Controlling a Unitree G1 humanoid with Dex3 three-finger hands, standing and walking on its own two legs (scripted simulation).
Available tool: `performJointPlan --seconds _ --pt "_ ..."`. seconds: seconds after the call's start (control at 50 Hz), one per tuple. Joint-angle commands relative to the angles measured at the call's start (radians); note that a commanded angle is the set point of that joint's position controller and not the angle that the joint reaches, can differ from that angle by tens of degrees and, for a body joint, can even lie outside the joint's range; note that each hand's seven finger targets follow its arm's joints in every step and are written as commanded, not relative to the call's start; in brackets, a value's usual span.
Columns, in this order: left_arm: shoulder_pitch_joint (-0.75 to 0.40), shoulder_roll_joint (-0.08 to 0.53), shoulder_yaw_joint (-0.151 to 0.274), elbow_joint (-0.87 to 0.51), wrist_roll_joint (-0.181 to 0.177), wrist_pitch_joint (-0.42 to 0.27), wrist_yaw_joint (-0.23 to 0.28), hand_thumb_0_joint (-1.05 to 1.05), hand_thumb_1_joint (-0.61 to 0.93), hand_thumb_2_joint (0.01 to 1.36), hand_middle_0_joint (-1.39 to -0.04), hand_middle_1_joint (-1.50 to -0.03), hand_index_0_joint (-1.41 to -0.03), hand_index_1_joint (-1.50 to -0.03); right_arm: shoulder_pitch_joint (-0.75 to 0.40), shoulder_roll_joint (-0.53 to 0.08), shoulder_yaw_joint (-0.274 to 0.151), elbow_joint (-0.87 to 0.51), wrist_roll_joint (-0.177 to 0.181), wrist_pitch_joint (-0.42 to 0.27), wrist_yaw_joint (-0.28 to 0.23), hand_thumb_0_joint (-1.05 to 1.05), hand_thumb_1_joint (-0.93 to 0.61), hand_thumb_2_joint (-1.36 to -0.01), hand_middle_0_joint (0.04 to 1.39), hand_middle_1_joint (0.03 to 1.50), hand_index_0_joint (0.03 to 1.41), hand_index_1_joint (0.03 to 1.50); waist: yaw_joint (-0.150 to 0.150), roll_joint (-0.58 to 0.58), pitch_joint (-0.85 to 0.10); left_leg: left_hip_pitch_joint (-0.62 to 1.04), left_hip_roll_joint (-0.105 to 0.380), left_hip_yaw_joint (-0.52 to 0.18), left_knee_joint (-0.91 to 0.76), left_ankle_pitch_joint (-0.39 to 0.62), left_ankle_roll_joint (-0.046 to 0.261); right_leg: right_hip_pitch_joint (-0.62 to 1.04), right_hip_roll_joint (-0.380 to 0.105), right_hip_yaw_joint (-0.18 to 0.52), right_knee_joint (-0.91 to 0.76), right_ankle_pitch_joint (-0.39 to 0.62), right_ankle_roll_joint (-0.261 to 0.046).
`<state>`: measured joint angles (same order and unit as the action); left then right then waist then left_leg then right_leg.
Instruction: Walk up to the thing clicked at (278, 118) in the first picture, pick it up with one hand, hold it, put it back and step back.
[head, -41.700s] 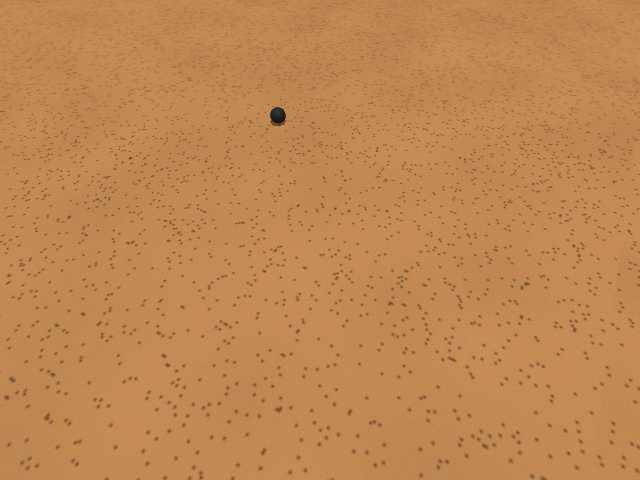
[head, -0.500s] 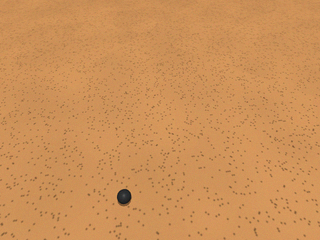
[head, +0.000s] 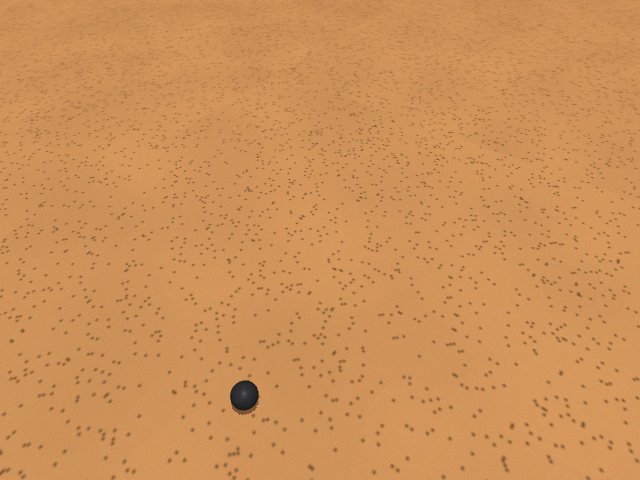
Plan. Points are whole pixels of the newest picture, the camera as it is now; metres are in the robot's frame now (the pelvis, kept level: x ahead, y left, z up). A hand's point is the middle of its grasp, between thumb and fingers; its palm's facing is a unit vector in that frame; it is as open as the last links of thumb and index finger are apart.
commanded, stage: stand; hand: left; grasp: from above
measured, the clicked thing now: (244, 395) +0.48 +0.25 -0.74
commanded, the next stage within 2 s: step back in 1.44 s
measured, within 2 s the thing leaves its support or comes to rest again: neither
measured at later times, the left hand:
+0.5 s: hand out of the picture +0.08 +0.24 -0.16, palm faces +0.01 -0.94 -0.34, open 7.4 cm
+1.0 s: hand out of the picture +0.09 +0.23 -0.16, palm faces +0.00 -0.94 -0.33, open 7.4 cm
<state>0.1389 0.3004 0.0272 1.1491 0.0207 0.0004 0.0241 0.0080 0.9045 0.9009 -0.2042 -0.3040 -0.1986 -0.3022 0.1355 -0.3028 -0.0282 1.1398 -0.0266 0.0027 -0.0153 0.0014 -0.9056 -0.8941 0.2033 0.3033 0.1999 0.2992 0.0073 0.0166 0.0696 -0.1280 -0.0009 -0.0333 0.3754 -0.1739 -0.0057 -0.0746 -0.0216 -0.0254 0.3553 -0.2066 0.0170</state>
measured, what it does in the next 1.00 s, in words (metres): stands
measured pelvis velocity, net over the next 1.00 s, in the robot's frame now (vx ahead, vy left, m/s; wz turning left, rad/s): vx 0.02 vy -0.01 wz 0.00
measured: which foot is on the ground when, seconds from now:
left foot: down 0.00-1.00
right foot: down 0.00-1.00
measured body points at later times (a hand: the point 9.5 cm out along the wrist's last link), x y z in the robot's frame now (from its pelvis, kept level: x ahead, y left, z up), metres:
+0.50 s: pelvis +0.01 -0.01 +0.00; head +0.01 -0.01 +0.45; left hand +0.07 +0.29 -0.13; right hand +0.07 -0.30 -0.14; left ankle +0.02 +0.12 -0.75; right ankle +0.00 -0.13 -0.75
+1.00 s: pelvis +0.02 -0.01 +0.00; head +0.03 -0.02 +0.45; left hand +0.09 +0.28 -0.13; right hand +0.09 -0.31 -0.14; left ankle +0.02 +0.12 -0.75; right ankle +0.00 -0.13 -0.75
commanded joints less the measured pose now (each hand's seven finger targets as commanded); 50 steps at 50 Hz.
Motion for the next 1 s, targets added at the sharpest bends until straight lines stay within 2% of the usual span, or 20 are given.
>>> performJointPlan --seconds 0.0,0.24,0.34,0.38,0.44,0.5,0.58,0.62,0.68,0.74,0.8,0.98 --pt "-0.046 0.205 0.037 -0.053 0.002 -0.021 0.010 0.000 0.900 0.900 -0.200 -0.300 -0.200 -0.301 -0.041 -0.188 -0.025 -0.056 0.006 -0.025 -0.012 0.000 -0.900 -0.900 0.200 0.300 0.200 0.300 0.001 -0.016 -0.041 -0.008 0.097 -0.093 -0.082 0.054 0.026 -0.026 -0.095 0.088 -0.086 0.043 -0.027" --pt "-0.058 0.210 0.035 -0.045 -0.001 -0.020 0.005 0.000 0.900 0.900 -0.200 -0.300 -0.200 -0.301 -0.052 -0.200 -0.019 -0.045 0.008 -0.027 -0.009 0.000 -0.900 -0.900 0.200 0.300 0.200 0.300 0.002 -0.011 -0.050 -0.002 0.106 -0.094 -0.090 0.072 0.025 -0.021 -0.098 0.085 -0.087 0.048 -0.030" --pt "-0.065 0.215 0.035 -0.047 -0.003 -0.022 0.003 0.000 0.900 0.900 -0.200 -0.300 -0.200 -0.301 -0.049 -0.207 -0.017 -0.040 0.008 -0.029 -0.010 0.000 -0.900 -0.900 0.200 0.300 0.200 0.300 -0.003 0.002 -0.063 0.003 0.106 -0.085 -0.086 0.092 0.026 -0.012 -0.103 0.093 -0.090 0.086 -0.032" --pt "-0.065 0.214 0.036 -0.047 -0.005 -0.023 0.002 0.000 0.900 0.900 -0.200 -0.300 -0.200 -0.301 -0.050 -0.203 -0.015 -0.040 0.008 -0.030 -0.010 0.000 -0.900 -0.900 0.200 0.300 0.200 0.300 -0.002 -0.006 -0.069 0.011 0.108 -0.083 -0.081 0.127 0.027 -0.005 -0.104 0.091 -0.083 0.116 -0.031" --pt "-0.065 0.218 0.036 -0.046 -0.004 -0.021 0.001 0.000 0.900 0.900 -0.200 -0.300 -0.200 -0.301 -0.056 -0.211 -0.016 -0.041 0.010 -0.033 -0.010 0.000 -0.900 -0.900 0.200 0.300 0.200 0.300 -0.001 -0.016 -0.071 0.021 0.111 -0.086 -0.090 0.135 0.024 -0.017 -0.100 0.086 -0.083 0.104 -0.032" --pt "-0.073 0.220 0.037 -0.052 -0.005 -0.024 0.002 0.000 0.900 0.900 -0.200 -0.300 -0.200 -0.301 -0.059 -0.215 -0.017 -0.043 0.009 -0.033 -0.011 0.000 -0.900 -0.900 0.200 0.300 0.200 0.300 -0.001 -0.018 -0.087 0.034 0.118 -0.082 -0.074 0.196 0.028 -0.001 -0.106 0.088 -0.079 0.155 -0.030" --pt "-0.076 0.220 0.036 -0.050 -0.005 -0.024 0.000 0.000 0.900 0.900 -0.200 -0.300 -0.200 -0.301 -0.056 -0.217 -0.015 -0.040 0.010 -0.030 -0.010 0.000 -0.900 -0.900 0.200 0.300 0.200 0.300 -0.009 -0.027 -0.072 0.025 0.110 -0.077 -0.084 0.139 0.023 -0.017 -0.102 0.089 -0.093 0.124 -0.026" --pt "-0.076 0.224 0.036 -0.049 -0.004 -0.025 0.002 0.000 0.900 0.900 -0.200 -0.300 -0.200 -0.301 -0.068 -0.216 -0.015 -0.043 0.011 -0.028 -0.009 0.000 -0.900 -0.900 0.200 0.300 0.200 0.300 -0.004 -0.021 -0.072 0.027 0.116 -0.085 -0.086 0.154 0.025 -0.012 -0.104 0.083 -0.091 0.120 -0.026" --pt "-0.078 0.225 0.036 -0.049 -0.005 -0.026 0.000 0.000 0.900 0.900 -0.200 -0.300 -0.200 -0.301 -0.067 -0.220 -0.015 -0.041 0.011 -0.027 -0.008 0.000 -0.900 -0.900 0.200 0.300 0.200 0.300 -0.005 -0.016 -0.067 0.015 0.113 -0.082 -0.089 0.118 0.024 -0.008 -0.104 0.087 -0.101 0.100 -0.029" --pt "-0.074 0.225 0.035 -0.050 -0.005 -0.027 -0.001 0.000 0.900 0.900 -0.200 -0.300 -0.200 -0.301 -0.072 -0.222 -0.017 -0.043 0.013 -0.029 -0.006 0.000 -0.900 -0.900 0.200 0.300 0.200 0.300 -0.003 -0.014 -0.068 0.022 0.116 -0.084 -0.088 0.142 0.023 -0.010 -0.104 0.086 -0.100 0.103 -0.030" --pt "-0.076 0.227 0.035 -0.059 -0.004 -0.031 0.000 0.000 0.900 0.900 -0.200 -0.300 -0.200 -0.301 -0.075 -0.225 -0.017 -0.049 0.011 -0.031 -0.006 0.000 -0.900 -0.900 0.200 0.300 0.200 0.300 -0.005 -0.020 -0.092 0.033 0.119 -0.078 -0.074 0.186 0.025 0.003 -0.108 0.087 -0.099 0.162 -0.029" --pt "-0.076 0.232 0.037 -0.059 -0.007 -0.029 -0.002 0.000 0.900 0.900 -0.200 -0.300 -0.200 -0.300 -0.068 -0.228 -0.013 -0.046 0.012 -0.031 -0.008 0.000 -0.900 -0.900 0.200 0.300 0.200 0.300 -0.005 -0.011 -0.099 0.034 0.123 -0.076 -0.076 0.199 0.026 0.023 -0.112 0.085 -0.088 0.184 -0.034"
